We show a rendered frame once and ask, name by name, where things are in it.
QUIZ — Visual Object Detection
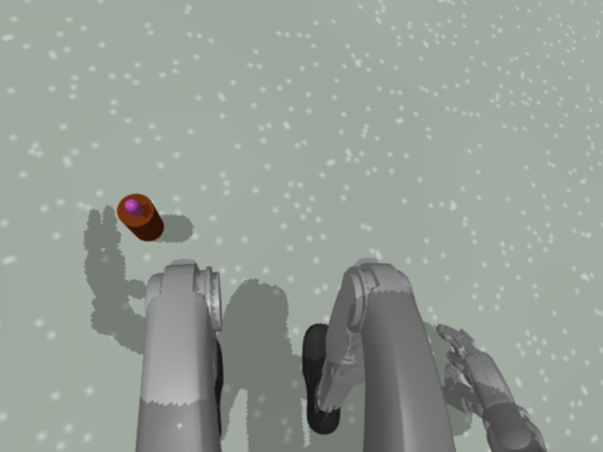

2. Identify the right robot foot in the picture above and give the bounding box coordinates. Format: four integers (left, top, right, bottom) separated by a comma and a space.
302, 324, 340, 435

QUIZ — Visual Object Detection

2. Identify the right robot arm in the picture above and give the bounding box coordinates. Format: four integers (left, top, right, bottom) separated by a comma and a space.
482, 403, 547, 452

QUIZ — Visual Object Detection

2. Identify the bottle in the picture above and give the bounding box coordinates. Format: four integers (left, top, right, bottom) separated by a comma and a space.
117, 194, 164, 241

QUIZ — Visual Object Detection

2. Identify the right robot hand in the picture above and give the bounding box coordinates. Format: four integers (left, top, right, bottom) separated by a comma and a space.
436, 324, 515, 418

